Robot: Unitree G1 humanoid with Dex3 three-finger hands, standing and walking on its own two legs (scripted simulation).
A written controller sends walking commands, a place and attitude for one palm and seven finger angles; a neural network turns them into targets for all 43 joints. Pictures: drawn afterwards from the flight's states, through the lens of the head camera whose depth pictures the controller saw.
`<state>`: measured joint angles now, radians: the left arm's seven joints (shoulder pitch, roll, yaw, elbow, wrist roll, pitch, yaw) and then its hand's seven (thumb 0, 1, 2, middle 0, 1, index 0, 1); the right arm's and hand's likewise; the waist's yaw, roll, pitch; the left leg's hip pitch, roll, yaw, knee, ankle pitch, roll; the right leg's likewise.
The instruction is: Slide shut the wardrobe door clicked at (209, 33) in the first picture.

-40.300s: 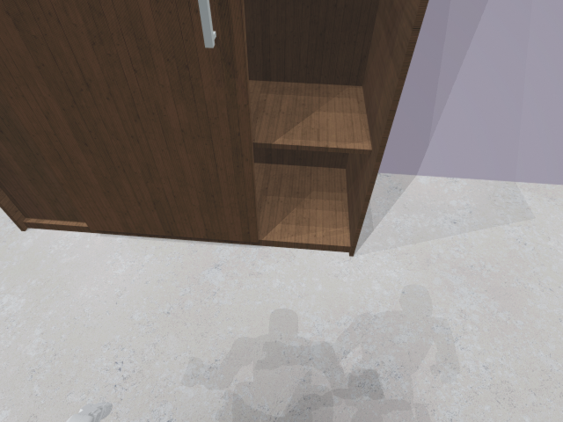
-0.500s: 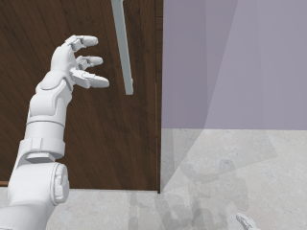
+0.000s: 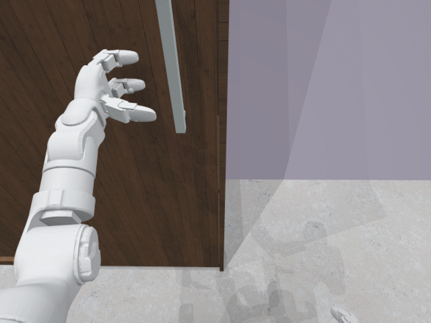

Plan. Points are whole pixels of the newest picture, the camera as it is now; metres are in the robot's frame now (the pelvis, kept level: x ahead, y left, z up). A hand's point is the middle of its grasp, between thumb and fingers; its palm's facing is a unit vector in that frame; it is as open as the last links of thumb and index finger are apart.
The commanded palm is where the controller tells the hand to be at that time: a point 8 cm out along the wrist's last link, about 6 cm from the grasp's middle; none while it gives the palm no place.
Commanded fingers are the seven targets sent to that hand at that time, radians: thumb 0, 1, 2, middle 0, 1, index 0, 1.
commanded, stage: move the hooked fingers beside the handle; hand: left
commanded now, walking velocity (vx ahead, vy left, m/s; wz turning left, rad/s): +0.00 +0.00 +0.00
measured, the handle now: (175, 70) +0.50 +0.09 +0.25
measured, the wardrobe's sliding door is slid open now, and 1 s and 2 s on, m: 0.00 0.00 0.00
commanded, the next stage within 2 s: feel for the door with the fingertips in 0.36 s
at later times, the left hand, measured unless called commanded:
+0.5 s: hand (129, 90) +0.43 +0.16 +0.25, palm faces +0.03 -1.00 -0.01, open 14.0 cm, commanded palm +0.41 +0.20 +0.24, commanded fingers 0.00 -0.50 0.30 -0.30 -1.20 -0.30 -1.20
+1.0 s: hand (157, 87) +0.44 +0.11 +0.25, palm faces +0.02 -1.00 +0.01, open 14.0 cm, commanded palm +0.42 +0.17 +0.24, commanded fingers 0.00 -0.50 0.30 -0.30 -1.20 -0.30 -1.20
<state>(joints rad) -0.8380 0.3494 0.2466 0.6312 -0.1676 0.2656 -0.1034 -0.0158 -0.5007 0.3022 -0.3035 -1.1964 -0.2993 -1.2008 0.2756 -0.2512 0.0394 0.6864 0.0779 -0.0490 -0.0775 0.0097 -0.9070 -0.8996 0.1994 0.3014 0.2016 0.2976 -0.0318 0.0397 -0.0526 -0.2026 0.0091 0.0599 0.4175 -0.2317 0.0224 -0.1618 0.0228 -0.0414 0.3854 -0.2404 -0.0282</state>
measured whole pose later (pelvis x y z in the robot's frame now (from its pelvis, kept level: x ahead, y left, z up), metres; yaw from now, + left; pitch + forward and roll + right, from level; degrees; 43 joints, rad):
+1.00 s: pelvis -0.01 +0.00 +0.00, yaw +0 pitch +1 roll +0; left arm -0.90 0.25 0.20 0.65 -0.15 0.27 -0.01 -0.02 -0.50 0.30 -0.30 -1.20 -0.30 -1.20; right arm 0.26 -0.23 0.05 0.69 0.06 -0.04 -0.07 0.01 -0.91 -0.90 0.20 0.30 0.20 0.30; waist -0.03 0.04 -0.05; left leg -0.20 0.01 0.06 0.41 -0.22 0.02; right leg -0.17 0.03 -0.04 0.39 -0.23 -0.03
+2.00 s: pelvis -0.01 +0.00 +0.00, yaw +0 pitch +1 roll +0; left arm -0.94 0.24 0.18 0.71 -0.15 0.21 0.00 -0.02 -0.50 0.30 -0.31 -1.20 -0.30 -1.20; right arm 0.31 -0.24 0.03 0.72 0.06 -0.09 -0.06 0.01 -0.91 -0.90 0.20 0.30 0.20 0.30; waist -0.04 0.04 -0.05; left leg -0.23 0.01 0.07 0.42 -0.21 0.02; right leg -0.20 0.02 -0.03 0.39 -0.22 -0.03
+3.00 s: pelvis +0.00 -0.01 +0.00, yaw +0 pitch +1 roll +0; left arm -0.97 0.17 0.15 0.70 -0.15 0.27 0.07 -0.02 -0.50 0.30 -0.30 -1.20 -0.30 -1.20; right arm 0.26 -0.23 0.03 0.71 0.05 -0.03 -0.06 0.01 -0.91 -0.90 0.20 0.30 0.20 0.30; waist -0.03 0.04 -0.05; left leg -0.22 0.02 0.05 0.41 -0.21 0.01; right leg -0.18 0.03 -0.05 0.38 -0.23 -0.04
